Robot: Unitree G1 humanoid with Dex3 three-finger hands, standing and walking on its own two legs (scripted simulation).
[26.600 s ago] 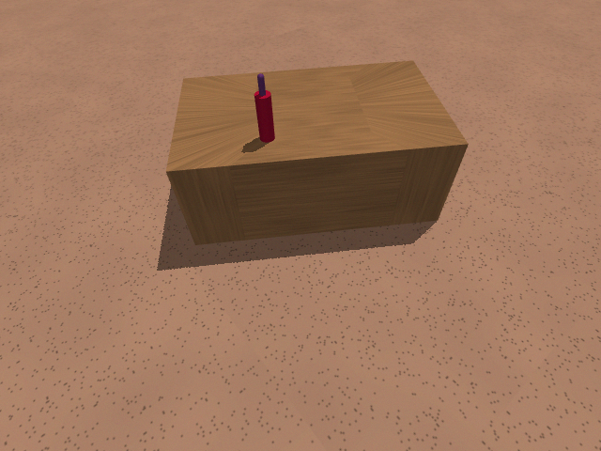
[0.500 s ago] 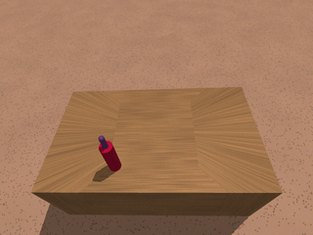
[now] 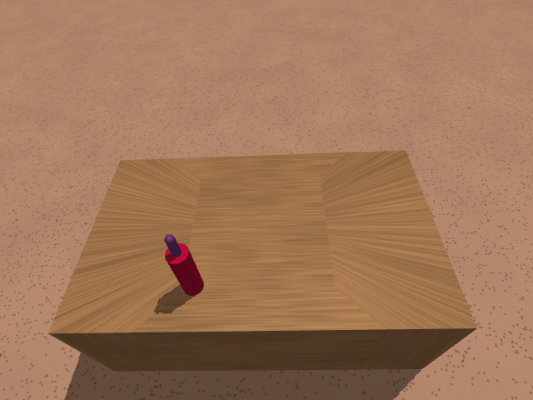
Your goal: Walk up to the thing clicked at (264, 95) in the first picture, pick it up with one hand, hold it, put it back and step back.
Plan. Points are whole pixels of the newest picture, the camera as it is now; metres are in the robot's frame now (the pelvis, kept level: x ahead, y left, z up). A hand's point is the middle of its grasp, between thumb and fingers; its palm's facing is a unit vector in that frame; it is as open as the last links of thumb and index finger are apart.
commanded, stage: stand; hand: left
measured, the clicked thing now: (182, 264) +0.45 +0.24 -0.24
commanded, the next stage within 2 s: step back in 0.66 s
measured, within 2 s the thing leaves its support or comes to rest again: neither
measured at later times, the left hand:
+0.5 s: hand out of the picture +0.07 +0.26 -0.15, palm faces -0.02 -0.93 -0.36, open 7.4 cm
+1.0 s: hand out of the picture +0.09 +0.32 -0.18, palm faces -0.03 -0.92 -0.38, open 7.4 cm
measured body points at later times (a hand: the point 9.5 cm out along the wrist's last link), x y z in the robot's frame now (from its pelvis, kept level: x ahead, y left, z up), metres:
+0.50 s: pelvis -0.01 +0.00 +0.00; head +0.00 -0.01 +0.45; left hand +0.07 +0.30 -0.13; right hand +0.05 -0.30 -0.14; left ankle -0.05 +0.16 -0.75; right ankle +0.02 -0.12 -0.75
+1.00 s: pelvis -0.07 +0.06 -0.03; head +0.01 +0.08 +0.42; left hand +0.09 +0.37 -0.15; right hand -0.01 -0.28 -0.13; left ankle -0.08 +0.16 -0.75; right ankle +0.00 -0.10 -0.73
